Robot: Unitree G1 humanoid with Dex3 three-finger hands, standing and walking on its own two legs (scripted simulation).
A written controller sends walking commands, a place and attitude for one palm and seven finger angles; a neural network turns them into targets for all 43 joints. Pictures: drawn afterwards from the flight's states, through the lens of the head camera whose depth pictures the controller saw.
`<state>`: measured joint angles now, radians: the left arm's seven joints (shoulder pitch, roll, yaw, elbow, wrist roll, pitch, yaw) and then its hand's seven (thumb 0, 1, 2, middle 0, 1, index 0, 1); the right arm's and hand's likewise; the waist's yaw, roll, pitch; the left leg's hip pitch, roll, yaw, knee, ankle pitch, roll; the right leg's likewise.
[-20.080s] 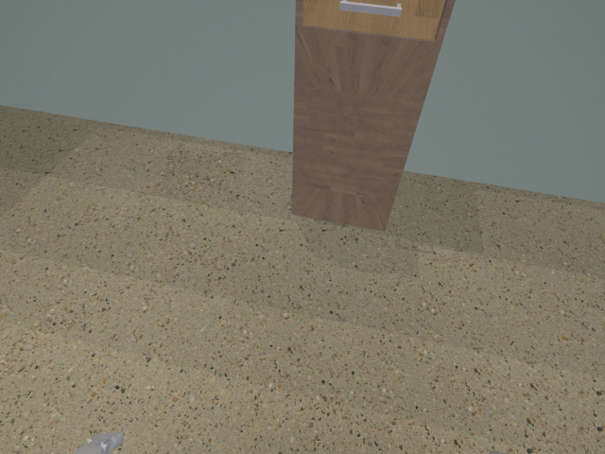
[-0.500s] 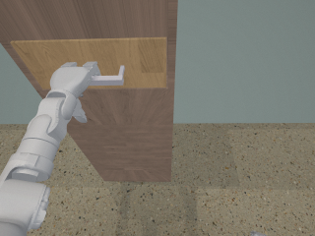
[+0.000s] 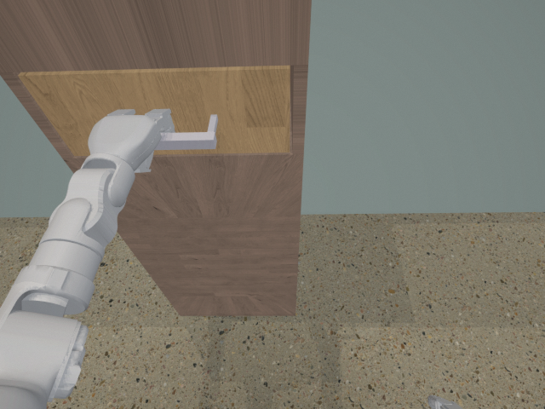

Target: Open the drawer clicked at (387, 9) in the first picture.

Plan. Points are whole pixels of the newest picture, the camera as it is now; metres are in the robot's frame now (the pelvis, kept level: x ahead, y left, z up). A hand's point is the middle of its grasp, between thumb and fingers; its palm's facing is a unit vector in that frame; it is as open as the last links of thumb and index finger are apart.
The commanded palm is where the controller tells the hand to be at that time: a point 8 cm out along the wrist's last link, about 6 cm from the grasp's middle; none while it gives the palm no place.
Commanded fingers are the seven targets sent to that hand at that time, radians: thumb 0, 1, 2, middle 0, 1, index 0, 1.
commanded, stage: pull the drawer open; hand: left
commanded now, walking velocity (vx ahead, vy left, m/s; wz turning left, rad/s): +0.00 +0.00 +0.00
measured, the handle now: (163, 132) +0.48 +0.19 +0.15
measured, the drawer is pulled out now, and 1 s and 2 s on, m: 0.00 0.01 0.04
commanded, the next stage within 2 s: none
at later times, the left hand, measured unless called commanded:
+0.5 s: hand (142, 172) +0.42 +0.22 +0.12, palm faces +0.02 -0.07 -1.00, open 5.3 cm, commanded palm +0.37 +0.23 +0.19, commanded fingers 0.00 0.90 0.90 -0.40 -1.35 -0.40 -1.35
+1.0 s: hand (139, 173) +0.42 +0.22 +0.12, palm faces -0.03 -0.04 -1.00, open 5.3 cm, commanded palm +0.40 +0.22 +0.19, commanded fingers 0.00 0.90 0.90 -0.40 -1.35 -0.40 -1.35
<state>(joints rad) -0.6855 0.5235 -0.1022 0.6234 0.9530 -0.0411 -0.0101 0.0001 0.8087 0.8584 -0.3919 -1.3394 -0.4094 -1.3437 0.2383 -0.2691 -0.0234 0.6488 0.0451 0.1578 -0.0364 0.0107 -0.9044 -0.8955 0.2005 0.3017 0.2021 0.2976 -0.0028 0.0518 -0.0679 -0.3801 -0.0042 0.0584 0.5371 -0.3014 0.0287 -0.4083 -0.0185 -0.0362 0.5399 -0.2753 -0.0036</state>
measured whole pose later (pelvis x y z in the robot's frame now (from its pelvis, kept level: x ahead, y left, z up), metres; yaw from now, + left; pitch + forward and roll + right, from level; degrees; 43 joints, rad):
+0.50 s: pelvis +0.02 +0.00 +0.00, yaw -1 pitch +8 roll +0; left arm -0.46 0.52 -0.06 0.34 0.90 0.04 -0.03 0.02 0.80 0.81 -0.31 -1.35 -0.41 -1.35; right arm 0.20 -0.27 -0.01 0.61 0.05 0.17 -0.01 0.01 -0.90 -0.90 0.20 0.30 0.20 0.30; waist 0.01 0.07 -0.07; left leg -0.32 0.00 0.07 0.50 -0.31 0.02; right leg -0.36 -0.01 -0.02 0.51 -0.28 0.00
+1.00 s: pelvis +0.02 -0.01 +0.00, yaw +2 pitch +7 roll +0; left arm -0.55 0.51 -0.14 0.39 0.91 0.06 -0.09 0.02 0.78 0.86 -0.36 -1.34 -0.41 -1.35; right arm 0.15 -0.27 0.00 0.64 0.04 0.16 -0.04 0.01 -0.91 -0.90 0.20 0.30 0.20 0.30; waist 0.03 0.07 -0.07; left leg -0.32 -0.01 0.02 0.51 -0.31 0.01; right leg -0.34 -0.02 -0.07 0.52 -0.30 -0.01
